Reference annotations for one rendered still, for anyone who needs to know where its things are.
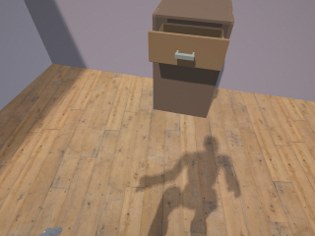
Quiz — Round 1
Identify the drawer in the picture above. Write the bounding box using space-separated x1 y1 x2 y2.
148 24 230 71

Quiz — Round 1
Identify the handle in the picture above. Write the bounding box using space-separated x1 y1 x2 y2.
174 50 195 61

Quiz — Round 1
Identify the cabinet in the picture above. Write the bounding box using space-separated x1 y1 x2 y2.
153 0 234 118

